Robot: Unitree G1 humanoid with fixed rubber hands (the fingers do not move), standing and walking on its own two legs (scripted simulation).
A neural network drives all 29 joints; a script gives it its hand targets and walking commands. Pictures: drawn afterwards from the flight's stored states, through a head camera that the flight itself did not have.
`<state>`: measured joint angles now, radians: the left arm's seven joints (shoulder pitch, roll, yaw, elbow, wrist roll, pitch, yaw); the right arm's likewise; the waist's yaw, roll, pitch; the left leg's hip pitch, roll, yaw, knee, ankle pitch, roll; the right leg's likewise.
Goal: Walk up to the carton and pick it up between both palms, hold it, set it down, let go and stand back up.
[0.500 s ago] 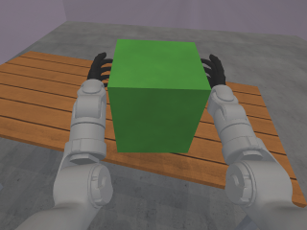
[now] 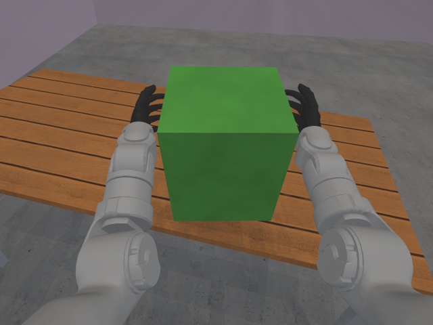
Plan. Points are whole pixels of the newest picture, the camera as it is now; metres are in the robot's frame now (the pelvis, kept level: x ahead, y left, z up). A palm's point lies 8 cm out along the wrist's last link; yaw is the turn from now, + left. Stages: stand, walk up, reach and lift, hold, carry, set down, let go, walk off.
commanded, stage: set down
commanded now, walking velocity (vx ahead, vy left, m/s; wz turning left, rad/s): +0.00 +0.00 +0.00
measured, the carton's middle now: (223, 147) +0.44 +0.00 +0.14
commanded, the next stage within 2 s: none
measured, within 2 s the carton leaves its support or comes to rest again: rests again in 1.52 s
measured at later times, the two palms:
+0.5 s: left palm (146, 136) +0.43 +0.15 +0.17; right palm (300, 138) +0.42 -0.15 +0.18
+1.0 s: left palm (151, 146) +0.44 +0.15 +0.14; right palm (297, 146) +0.43 -0.15 +0.15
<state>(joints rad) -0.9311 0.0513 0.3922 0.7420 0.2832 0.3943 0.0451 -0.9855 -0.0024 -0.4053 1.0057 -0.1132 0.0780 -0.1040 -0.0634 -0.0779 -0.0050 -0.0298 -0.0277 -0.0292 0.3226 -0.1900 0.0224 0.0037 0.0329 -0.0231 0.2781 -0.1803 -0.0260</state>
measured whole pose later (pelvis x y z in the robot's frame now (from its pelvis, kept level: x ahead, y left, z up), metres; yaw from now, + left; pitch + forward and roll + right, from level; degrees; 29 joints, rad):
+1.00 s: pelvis +0.02 +0.01 +0.00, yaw -2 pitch +1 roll +0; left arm -0.92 0.00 0.49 0.88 0.34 0.22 0.04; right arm -0.92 0.07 -0.66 0.97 -0.38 -0.02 -0.02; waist -0.02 -0.06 -0.04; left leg -0.14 -0.02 0.03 0.32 -0.20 0.03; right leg -0.12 0.02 -0.04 0.29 -0.18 -0.02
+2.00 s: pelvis +0.02 +0.01 +0.00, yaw -4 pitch +6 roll +0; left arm -0.93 -0.02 0.57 0.97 0.37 0.09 0.04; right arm -0.91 0.09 -0.75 0.94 -0.48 -0.08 0.02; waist 0.00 -0.05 -0.05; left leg -0.22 -0.01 0.08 0.31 -0.19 0.04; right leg -0.23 0.01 -0.05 0.30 -0.17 -0.02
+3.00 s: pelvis +0.02 +0.01 +0.00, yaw -4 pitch +7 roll +0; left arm -0.91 -0.09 0.65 0.83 0.49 0.06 0.00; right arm -0.87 0.14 -0.78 0.80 -0.54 -0.08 0.07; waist 0.00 -0.05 -0.01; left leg -0.23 -0.01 0.10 0.31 -0.19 0.04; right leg -0.24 0.01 -0.06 0.29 -0.17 -0.01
